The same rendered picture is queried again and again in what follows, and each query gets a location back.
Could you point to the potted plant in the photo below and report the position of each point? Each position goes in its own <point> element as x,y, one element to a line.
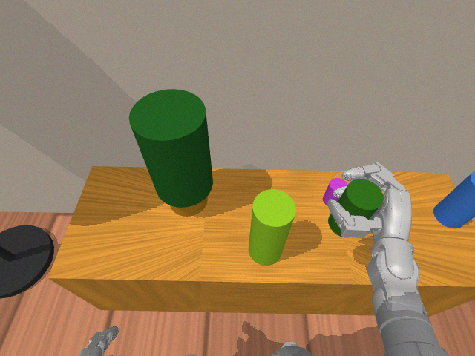
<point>170,128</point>

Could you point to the right robot hand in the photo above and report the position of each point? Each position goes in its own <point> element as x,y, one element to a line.
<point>392,219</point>

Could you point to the left robot hand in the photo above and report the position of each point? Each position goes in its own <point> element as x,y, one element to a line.
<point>100,342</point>

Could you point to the right robot arm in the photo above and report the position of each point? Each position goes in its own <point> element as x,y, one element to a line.
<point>403,322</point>

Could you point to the floor lamp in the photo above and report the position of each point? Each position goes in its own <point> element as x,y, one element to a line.
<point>26,253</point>

